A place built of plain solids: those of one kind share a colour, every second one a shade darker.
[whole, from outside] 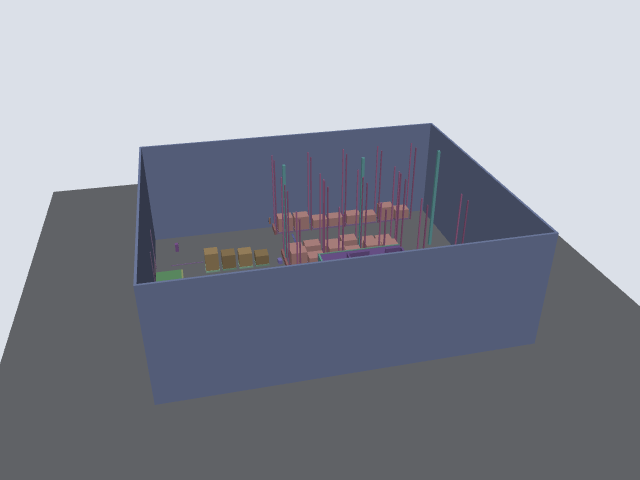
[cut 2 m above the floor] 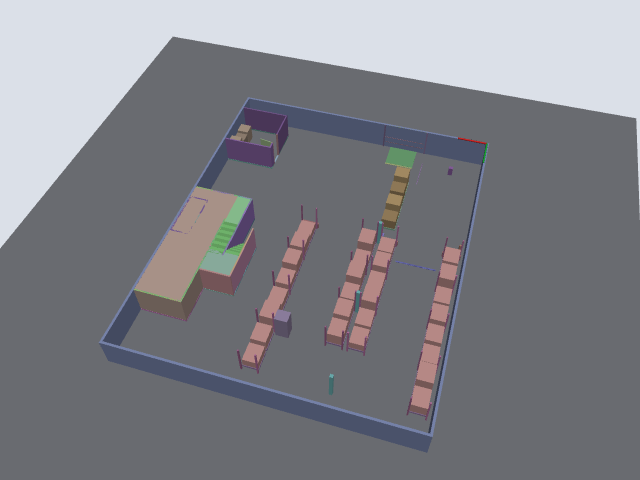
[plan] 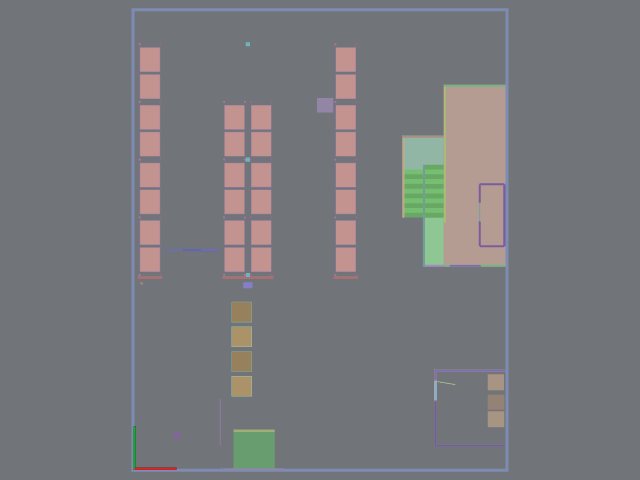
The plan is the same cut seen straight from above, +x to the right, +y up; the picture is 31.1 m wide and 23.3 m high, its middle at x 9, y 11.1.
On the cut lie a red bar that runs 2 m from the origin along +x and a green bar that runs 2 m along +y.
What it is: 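Racking aisles and the goods-in floor of a storage hall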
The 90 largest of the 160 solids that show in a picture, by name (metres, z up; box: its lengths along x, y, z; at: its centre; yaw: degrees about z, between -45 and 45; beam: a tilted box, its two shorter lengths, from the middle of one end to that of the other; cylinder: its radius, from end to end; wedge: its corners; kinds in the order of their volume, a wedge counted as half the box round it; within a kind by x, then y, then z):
{
 "mezz_deck_1": {"box": [3.0, 8.84, 4.73], "at": [16.5, 14.22, 2.31]},
 "wall_1": {"box": [0.15, 22.5, 7.75], "at": [-0.07, 11.1, 3.82]},
 "wall_2": {"box": [18.3, 0.15, 7.75], "at": [9.0, -0.07, 3.82]},
 "wall_3": {"box": [18.3, 0.15, 7.75], "at": [9.0, 22.28, 3.82]},
 "wall_4": {"box": [0.15, 22.5, 7.75], "at": [18.07, 11.1, 3.82]},
 "row_load_1": {"box": [0.95, 1.16, 1.18], "at": [0.75, 10.15, 0.73]},
 "row_load_2": {"box": [0.95, 1.16, 1.12], "at": [0.75, 11.45, 0.7]},
 "row_load_3": {"box": [0.95, 1.16, 0.72], "at": [0.75, 12.95, 0.5]},
 "row_load_4": {"box": [0.95, 1.16, 0.72], "at": [0.75, 14.25, 0.5]},
 "row_load_5": {"box": [0.95, 1.16, 0.77], "at": [0.75, 15.75, 0.53]},
 "row_load_6": {"box": [0.95, 1.16, 0.62], "at": [0.75, 17.05, 0.45]},
 "row_load_7": {"box": [0.95, 1.16, 1.18], "at": [0.75, 18.55, 0.73]},
 "row_load_8": {"box": [0.95, 1.16, 0.77], "at": [0.75, 19.85, 0.52]},
 "row_load_9": {"box": [0.95, 1.16, 0.76], "at": [4.85, 10.15, 0.52]},
 "row_load_10": {"box": [0.95, 1.16, 0.84], "at": [4.85, 11.45, 0.56]},
 "row_load_11": {"box": [0.95, 1.16, 0.71], "at": [4.85, 12.95, 0.49]},
 "row_load_12": {"box": [0.95, 1.16, 0.93], "at": [4.85, 14.25, 0.61]},
 "row_load_13": {"box": [0.95, 1.16, 0.61], "at": [4.85, 15.75, 0.44]},
 "row_load_14": {"box": [0.95, 1.16, 0.57], "at": [4.85, 17.05, 0.42]},
 "row_load_15": {"box": [0.95, 1.16, 1.17], "at": [6.15, 10.15, 0.72]},
 "row_load_16": {"box": [0.95, 1.16, 0.6], "at": [6.15, 11.45, 0.44]},
 "row_load_17": {"box": [0.95, 1.16, 1.21], "at": [6.15, 12.95, 0.74]},
 "row_load_18": {"box": [0.95, 1.16, 0.7], "at": [6.15, 14.25, 0.49]},
 "row_load_19": {"box": [0.95, 1.16, 1.08], "at": [6.15, 15.75, 0.68]},
 "row_load_20": {"box": [0.95, 1.16, 0.88], "at": [6.15, 17.05, 0.58]},
 "row_load_21": {"box": [0.95, 1.16, 0.59], "at": [10.25, 10.15, 0.44]},
 "row_load_22": {"box": [0.95, 1.16, 0.88], "at": [10.25, 11.45, 0.58]},
 "row_load_23": {"box": [0.95, 1.16, 0.98], "at": [10.25, 12.95, 0.63]},
 "row_load_24": {"box": [0.95, 1.16, 0.57], "at": [10.25, 14.25, 0.42]},
 "row_load_25": {"box": [0.95, 1.16, 0.6], "at": [10.25, 15.75, 0.44]},
 "row_load_26": {"box": [0.95, 1.16, 0.94], "at": [10.25, 17.05, 0.61]},
 "row_load_27": {"box": [0.95, 1.16, 0.75], "at": [10.25, 18.55, 0.51]},
 "row_load_28": {"box": [0.95, 1.16, 0.58], "at": [10.25, 19.85, 0.43]},
 "mezz_steps_1": {"box": [0.9, 0.24, 1.07], "at": [13.55, 13.24, 0.48]},
 "mezz_steps_2": {"box": [0.9, 0.24, 1.27], "at": [13.55, 13.47, 0.58]},
 "mezz_steps_3": {"box": [0.9, 0.24, 1.47], "at": [13.55, 13.71, 0.69]},
 "mezz_steps_4": {"box": [0.9, 0.24, 1.68], "at": [13.55, 13.94, 0.79]},
 "mezz_steps_5": {"box": [0.9, 0.24, 1.88], "at": [13.55, 14.18, 0.89]},
 "mezz_steps_6": {"box": [0.9, 0.24, 2.08], "at": [13.55, 14.41, 0.99]},
 "mezz_steps_7": {"box": [0.9, 0.24, 4.52], "at": [14.55, 12.3, 2.21]},
 "mezz_steps_8": {"box": [0.9, 0.24, 4.32], "at": [14.55, 12.53, 2.11]},
 "mezz_steps_9": {"box": [0.9, 0.24, 4.12], "at": [14.55, 12.77, 2.01]},
 "mezz_steps_10": {"box": [0.9, 0.24, 3.91], "at": [14.55, 13.0, 1.91]},
 "mezz_steps_11": {"box": [0.9, 0.24, 3.71], "at": [14.55, 13.24, 1.8]},
 "mezz_steps_12": {"box": [0.9, 0.24, 3.51], "at": [14.55, 13.47, 1.7]},
 "mezz_steps_13": {"box": [0.9, 0.24, 3.3], "at": [14.55, 13.7, 1.6]},
 "mezz_steps_14": {"box": [0.9, 0.24, 3.1], "at": [14.55, 13.94, 1.5]},
 "mezz_steps_15": {"box": [0.9, 0.24, 2.9], "at": [14.55, 14.17, 1.4]},
 "mezz_steps_16": {"box": [0.9, 0.24, 2.69], "at": [14.55, 14.41, 1.3]},
 "mezz_steps_17": {"box": [0.9, 0.24, 2.49], "at": [14.55, 14.64, 1.19]},
 "mezz_head_landing_1": {"box": [0.9, 2.29, 4.73], "at": [14.55, 11.04, 2.31]},
 "mezz_half_landing_1": {"box": [1.9, 1.54, 2.29], "at": [14.05, 15.29, 1.09]},
 "mezz_par_whole_1": {"box": [0.1, 6.59, 5.73], "at": [15.05, 15.25, 2.81]},
 "mezz_par_whole_2": {"box": [3.0, 0.1, 5.73], "at": [16.5, 18.59, 2.81]},
 "mezz_par_whole_3": {"box": [1.2, 0.1, 5.73], "at": [17.4, 9.85, 2.81]},
 "office_1": {"box": [0.1, 1.2, 7.23], "at": [16.75, 11.4, 3.56]},
 "office_2": {"box": [0.1, 0.9, 7.23], "at": [16.75, 13.35, 3.56]},
 "office_3": {"box": [1.2, 0.1, 7.23], "at": [17.35, 10.8, 3.56]},
 "office_4": {"box": [1.2, 0.1, 7.23], "at": [17.35, 13.8, 3.56]},
 "office_5": {"box": [0.1, 3.0, 7.23], "at": [17.95, 12.3, 3.56]},
 "lane_load_1": {"box": [0.95, 0.95, 1.36], "at": [5.2, 4.0, 0.82]},
 "lane_load_2": {"box": [0.95, 0.95, 1.08], "at": [5.2, 5.2, 0.68]},
 "lane_load_3": {"box": [0.95, 0.95, 1.04], "at": [5.2, 6.4, 0.66]},
 "lane_load_4": {"box": [0.95, 0.95, 0.71], "at": [5.2, 7.6, 0.5]},
 "mezz_par_1": {"box": [0.1, 6.59, 5.69], "at": [15.05, 15.25, 2.79]},
 "mezz_spine_whole_1": {"box": [0.1, 4.96, 5.73], "at": [14.05, 12.28, 2.81]},
 "mezz_spine_1": {"box": [0.1, 4.96, 5.69], "at": [14.05, 12.28, 2.79]},
 "room_stock_1": {"box": [0.8, 0.78, 1.19], "at": [17.54, 2.4, 0.55]},
 "room_stock_2": {"box": [0.8, 0.74, 1.05], "at": [17.54, 3.22, 0.47]},
 "room_stock_3": {"box": [0.8, 0.78, 1.55], "at": [17.54, 4.19, 0.73]},
 "room_wall_1": {"box": [0.1, 2.21, 2.35], "at": [14.61, 2.17, 1.12]},
 "room_wall_2": {"box": [3.34, 0.1, 2.35], "at": [16.33, 1.11, 1.12]},
 "room_wall_3": {"box": [3.34, 0.1, 2.35], "at": [16.33, 4.75, 1.12]},
 "row_pal_1": {"box": [1.0, 1.21, 0.19], "at": [0.75, 10.15, 0.04]},
 "row_pal_2": {"box": [1.0, 1.21, 0.19], "at": [0.75, 18.55, 0.04]},
 "row_pal_3": {"box": [1.0, 1.21, 0.19], "at": [4.85, 10.15, 0.04]},
 "row_pal_4": {"box": [1.0, 1.21, 0.19], "at": [4.85, 11.45, 0.04]},
 "row_pal_5": {"box": [1.0, 1.21, 0.19], "at": [4.85, 12.95, 0.04]},
 "row_pal_6": {"box": [1.0, 1.21, 0.19], "at": [6.15, 10.15, 0.04]},
 "row_pal_7": {"box": [1.0, 1.21, 0.19], "at": [6.15, 11.45, 0.04]},
 "row_pal_8": {"box": [1.0, 1.21, 0.19], "at": [6.15, 12.95, 0.04]},
 "mezz_cheek_whole_1": {"box": [0.1, 3.87, 3.39], "at": [13.05, 14.12, 1.64]},
 "mezz_cheek_1": {"box": [0.1, 3.87, 3.35], "at": [13.05, 14.12, 1.62]},
 "left_cage_1": {"box": [0.8, 0.7, 1.75], "at": [9.25, 17.64, 0.82]},
 "column_row_1": {"box": [0.2, 0.2, 7.75], "at": [5.5, 9.4, 3.82]},
 "column_row_2": {"box": [0.2, 0.2, 7.75], "at": [5.5, 15.0, 3.82]},
 "column_row_3": {"box": [0.2, 0.2, 7.75], "at": [5.5, 20.6, 3.82]},
 "mezz_half_whole_1": {"box": [2.0, 0.1, 3.39], "at": [14.0, 16.11, 1.64]},
 "mezz_half_1": {"box": [2.0, 0.1, 3.35], "at": [14.0, 16.11, 1.62]},
 "leveller_1": {"box": [2.0, 1.78, 0.07], "at": [5.8, 0.89, -0.02]}
}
